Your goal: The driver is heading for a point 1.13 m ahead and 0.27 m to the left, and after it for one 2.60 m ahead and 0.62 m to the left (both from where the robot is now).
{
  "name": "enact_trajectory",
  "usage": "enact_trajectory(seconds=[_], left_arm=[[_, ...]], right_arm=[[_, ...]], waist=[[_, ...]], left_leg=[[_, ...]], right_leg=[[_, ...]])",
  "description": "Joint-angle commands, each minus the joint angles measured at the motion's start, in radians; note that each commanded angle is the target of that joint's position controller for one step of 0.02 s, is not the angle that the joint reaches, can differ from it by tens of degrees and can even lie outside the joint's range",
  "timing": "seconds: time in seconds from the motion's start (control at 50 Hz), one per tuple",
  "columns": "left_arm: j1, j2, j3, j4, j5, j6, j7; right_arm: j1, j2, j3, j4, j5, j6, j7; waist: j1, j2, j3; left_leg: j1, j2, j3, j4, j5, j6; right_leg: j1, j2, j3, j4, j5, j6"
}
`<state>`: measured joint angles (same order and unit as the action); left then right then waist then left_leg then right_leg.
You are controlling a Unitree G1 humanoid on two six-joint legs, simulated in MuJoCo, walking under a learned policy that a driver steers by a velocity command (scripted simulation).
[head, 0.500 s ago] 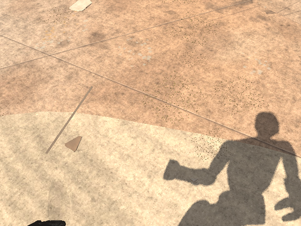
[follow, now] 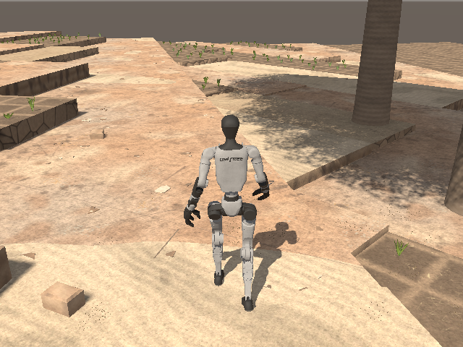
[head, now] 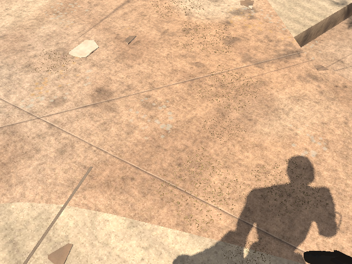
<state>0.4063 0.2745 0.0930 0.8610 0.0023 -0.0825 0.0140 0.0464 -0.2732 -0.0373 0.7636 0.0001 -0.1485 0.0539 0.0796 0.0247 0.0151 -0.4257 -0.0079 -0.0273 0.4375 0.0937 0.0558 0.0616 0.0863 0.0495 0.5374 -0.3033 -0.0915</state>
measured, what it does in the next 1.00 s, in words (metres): walks ahead, turning left: right foot, then left foot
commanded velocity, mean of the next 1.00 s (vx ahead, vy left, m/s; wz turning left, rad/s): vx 0.50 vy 0.00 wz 0.45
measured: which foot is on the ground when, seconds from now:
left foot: down 0.00-0.42, up 0.44-0.92, down 0.94-1.00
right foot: down 0.00-0.00, up 0.02-0.42, down 0.44-0.94, up 0.96-1.00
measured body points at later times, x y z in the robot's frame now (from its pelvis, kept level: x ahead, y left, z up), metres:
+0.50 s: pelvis +0.27 -0.02 -0.01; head +0.28 -0.03 +0.44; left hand +0.40 +0.28 -0.07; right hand +0.38 -0.29 -0.13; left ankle +0.15 +0.09 -0.69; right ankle +0.36 -0.12 -0.74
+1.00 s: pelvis +0.49 +0.12 -0.02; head +0.52 +0.14 +0.43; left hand +0.35 +0.36 -0.15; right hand +0.80 +0.03 -0.09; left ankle +0.52 +0.23 -0.74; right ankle +0.40 -0.10 -0.66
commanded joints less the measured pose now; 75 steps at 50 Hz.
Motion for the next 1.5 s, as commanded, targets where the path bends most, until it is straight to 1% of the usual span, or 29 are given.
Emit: enact_trajectory(seconds=[0.02,0.04,0.06,0.1,0.14,0.26,0.36,0.42,0.44,0.46,0.48,0.5,0.56,0.7,0.84,0.88,0.92,0.94,0.96,0.98,1.0,1.04,1.08,1.22,1.36,1.42,1.46,1.48,1.5], left_arm=[[0.043,0.018,-0.013,-0.076,0.027,-0.016,-0.013],[0.111,0.064,-0.020,-0.069,-0.010,-0.020,-0.015],[0.036,0.105,-0.012,-0.095,-0.052,-0.024,-0.011],[-0.158,0.142,-0.004,-0.150,-0.024,-0.027,0.000],[-0.163,0.124,-0.002,-0.162,0.012,-0.017,0.005],[-0.303,0.047,-0.033,-0.193,0.014,-0.020,-0.006],[-0.374,0.093,-0.023,-0.223,-0.011,-0.032,-0.013],[-0.219,0.144,0.001,-0.190,-0.008,-0.043,-0.004],[-0.088,0.198,0.013,-0.173,0.001,-0.041,0.004],[-0.008,0.286,0.033,-0.140,0.011,-0.024,-0.003],[-0.054,0.210,0.022,-0.151,-0.003,-0.023,-0.009],[-0.090,0.155,0.006,-0.158,-0.007,-0.022,-0.010],[-0.191,0.095,-0.018,-0.156,0.009,-0.019,-0.012],[-0.158,0.144,0.000,-0.105,0.005,-0.022,-0.009],[-0.072,0.195,0.012,-0.049,-0.022,0.004,-0.005],[-0.062,0.220,0.017,-0.038,-0.029,0.015,-0.004],[-0.058,0.223,0.010,-0.025,-0.031,0.025,0.000],[-0.044,0.182,-0.012,-0.041,-0.007,0.016,0.000],[0.088,0.040,-0.063,-0.066,0.009,-0.006,-0.023],[-0.009,0.158,-0.033,-0.040,-0.032,-0.028,-0.031],[-0.131,0.192,-0.019,-0.089,-0.066,-0.034,-0.033],[-0.166,0.164,-0.021,-0.087,-0.036,-0.027,-0.020],[-0.087,0.133,-0.019,-0.056,-0.035,0.006,-0.020],[-0.184,0.072,-0.025,-0.083,-0.025,0.028,-0.023],[-0.384,0.047,-0.044,-0.182,-0.021,0.023,-0.068],[-0.351,0.081,-0.027,-0.210,-0.021,0.027,-0.084],[-0.150,0.152,0.014,-0.176,-0.024,0.033,-0.076],[0.013,0.226,0.048,-0.142,-0.025,0.041,-0.058],[0.027,0.336,0.069,-0.139,-0.035,0.041,-0.044]], right_arm=[[0.330,-0.193,-0.056,0.043,-0.014,0.015,-0.004],[0.394,-0.208,-0.065,0.057,0.019,0.027,0.002],[0.355,-0.220,-0.081,0.043,0.033,0.037,-0.003],[0.200,-0.154,-0.054,-0.009,0.013,0.048,-0.016],[0.147,-0.146,-0.047,-0.020,-0.002,0.050,-0.023],[0.206,-0.183,-0.067,-0.012,0.024,0.077,-0.065],[0.279,-0.163,-0.067,0.002,0.030,0.104,-0.071],[0.275,-0.098,-0.047,-0.010,0.021,0.103,-0.069],[0.312,-0.019,-0.024,-0.016,0.009,0.098,-0.065],[0.386,-0.018,-0.016,-0.067,0.041,0.084,-0.062],[0.355,-0.125,-0.038,-0.051,0.045,0.082,-0.066],[0.278,-0.163,-0.051,-0.055,0.035,0.088,-0.067],[0.242,-0.120,-0.056,-0.064,0.022,0.103,-0.056],[0.133,-0.058,-0.037,-0.138,0.024,0.109,-0.031],[-0.044,-0.052,-0.024,-0.225,0.023,0.106,0.008],[-0.017,-0.076,-0.035,-0.233,0.017,0.106,0.010],[0.214,-0.148,-0.077,-0.173,0.015,0.108,-0.003],[0.376,-0.223,-0.103,-0.137,0.014,0.118,-0.025],[0.374,-0.319,-0.108,-0.133,0.014,0.113,-0.033],[0.418,-0.219,-0.084,-0.141,0.009,0.108,-0.033],[0.365,-0.196,-0.071,-0.125,-0.001,0.098,-0.031],[0.237,-0.129,-0.051,-0.115,-0.002,0.084,-0.030],[0.181,-0.092,-0.045,-0.112,-0.012,0.065,-0.026],[0.182,-0.113,-0.055,-0.042,-0.021,0.035,-0.045],[0.280,-0.160,-0.070,0.028,0.005,0.073,-0.063],[0.260,-0.196,-0.080,0.027,0.012,0.101,-0.077],[0.233,-0.212,-0.081,0.017,0.015,0.118,-0.090],[0.233,-0.198,-0.071,0.004,0.008,0.112,-0.096],[0.347,-0.040,-0.022,-0.044,-0.031,0.083,-0.074]], waist=[[-0.128,0.300,-0.235],[-0.144,0.202,-0.332],[-0.161,0.131,-0.290],[-0.131,-0.037,-0.110],[-0.073,0.009,-0.061],[-0.114,0.034,-0.055],[-0.125,0.062,-0.034],[-0.030,0.057,-0.073],[0.006,-0.101,-0.178],[-0.032,-0.368,-0.232],[-0.017,-0.241,-0.137],[-0.003,-0.168,-0.044],[-0.053,-0.148,0.021],[-0.041,-0.098,0.008],[-0.002,-0.083,0.062],[-0.041,-0.107,0.026],[-0.180,-0.094,-0.107],[-0.247,-0.008,-0.218],[-0.137,0.243,-0.371],[-0.227,0.091,-0.436],[-0.225,0.073,-0.251],[-0.143,0.034,-0.096],[-0.080,0.067,-0.068],[-0.081,0.023,0.022],[-0.158,0.001,0.086],[-0.109,0.050,0.023],[0.012,0.064,-0.097],[0.092,-0.003,-0.188],[-0.020,-0.276,-0.275]], left_leg=[[0.761,0.239,-0.374,0.114,0.411,0.241],[0.880,0.331,-0.620,0.045,0.145,0.327],[0.823,0.339,-0.712,-0.056,-0.272,0.329],[0.502,0.291,-0.665,-0.146,-0.348,0.272],[0.295,0.221,-0.568,-0.191,-0.276,0.251],[0.088,0.099,-0.327,-0.214,-0.157,0.181],[0.121,0.097,-0.411,-0.133,-0.354,0.136],[0.054,0.043,-0.394,0.068,-0.436,0.070],[-0.062,-0.048,-0.260,0.377,-0.613,0.021],[-0.327,-0.101,-0.140,0.617,-0.743,-0.001],[-0.420,-0.009,-0.141,0.739,-0.661,-0.021],[-0.437,0.016,-0.130,0.770,-0.568,-0.027],[-0.336,0.093,-0.099,0.705,-0.405,-0.052],[-0.325,0.111,-0.052,0.453,-0.153,-0.079],[-0.245,0.073,0.041,0.203,-0.135,-0.014],[-0.131,0.016,0.087,0.175,-0.240,0.029],[0.242,-0.053,0.108,0.081,-0.189,0.088],[0.577,0.085,-0.082,0.107,-0.147,0.136],[0.885,0.391,-0.623,0.026,-0.275,0.323],[0.848,0.413,-0.707,-0.075,-0.365,0.312],[0.708,0.372,-0.516,-0.098,-0.284,0.255],[0.437,0.286,-0.289,-0.152,-0.151,0.195],[0.298,0.252,-0.182,-0.235,-0.130,0.181],[0.275,0.211,0.083,-0.319,-0.003,0.131],[0.502,0.277,0.177,-0.270,0.112,0.099],[0.574,0.288,0.214,-0.108,0.531,0.066],[0.510,0.255,0.244,0.192,0.700,0.026],[0.308,0.212,0.246,0.465,0.476,-0.015],[-0.172,0.009,0.195,0.845,-0.500,-0.090]], right_leg=[[-0.600,-0.008,0.003,0.729,-0.270,0.090],[-0.765,-0.011,0.072,0.876,-0.319,0.113],[-0.871,-0.063,0.095,0.879,-0.212,0.104],[-0.841,-0.124,0.085,0.742,-0.079,0.100],[-0.709,-0.155,0.090,0.578,-0.072,0.104],[-0.477,-0.098,0.015,0.129,0.246,0.137],[-0.375,-0.064,0.046,-0.026,0.271,0.139],[-0.134,-0.146,0.080,-0.100,0.176,0.072],[0.074,-0.331,0.267,-0.126,0.066,0.004],[0.213,-0.537,0.717,-0.243,-0.206,-0.150],[0.141,-0.512,0.739,-0.282,-0.369,-0.145],[0.060,-0.455,0.578,-0.280,-0.284,-0.101],[-0.124,-0.339,0.273,-0.331,0.049,-0.055],[-0.112,-0.327,0.001,-0.388,0.360,-0.083],[-0.019,-0.364,-0.137,-0.344,0.485,-0.044],[0.012,-0.372,-0.164,-0.242,0.790,-0.031],[-0.074,-0.335,-0.214,0.050,0.971,0.004],[-0.324,-0.298,-0.219,0.335,0.659,0.037],[-0.715,-0.113,-0.150,0.710,-0.265,0.091],[-0.769,-0.117,0.040,0.812,-0.300,0.074],[-0.838,-0.154,0.031,0.819,-0.219,0.063],[-0.776,-0.224,0.020,0.682,-0.063,0.070],[-0.659,-0.247,0.039,0.644,0.021,0.083],[-0.736,-0.213,0.054,0.346,0.355,0.111],[-0.797,-0.178,-0.053,0.092,0.346,0.054],[-0.689,-0.104,-0.135,0.084,0.186,0.003],[-0.399,-0.025,-0.166,0.051,0.153,-0.053],[-0.099,-0.071,-0.039,-0.001,0.190,-0.104],[0.285,-0.343,0.496,-0.038,0.105,-0.297]])
Velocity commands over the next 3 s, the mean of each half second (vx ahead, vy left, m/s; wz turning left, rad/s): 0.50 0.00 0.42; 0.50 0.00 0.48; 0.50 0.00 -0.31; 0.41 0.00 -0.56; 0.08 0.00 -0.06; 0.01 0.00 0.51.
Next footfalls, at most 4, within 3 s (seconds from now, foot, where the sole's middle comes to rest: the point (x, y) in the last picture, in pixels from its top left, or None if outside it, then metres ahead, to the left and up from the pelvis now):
0.44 right None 0.40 -0.11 -0.77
0.94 left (127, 250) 0.55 0.26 -0.77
1.48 right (156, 171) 0.93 0.19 -0.77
1.92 left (115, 133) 1.14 0.42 -0.77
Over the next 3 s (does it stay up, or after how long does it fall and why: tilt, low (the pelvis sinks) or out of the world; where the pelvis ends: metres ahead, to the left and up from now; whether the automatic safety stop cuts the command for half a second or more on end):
stays up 1.09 0.29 0.00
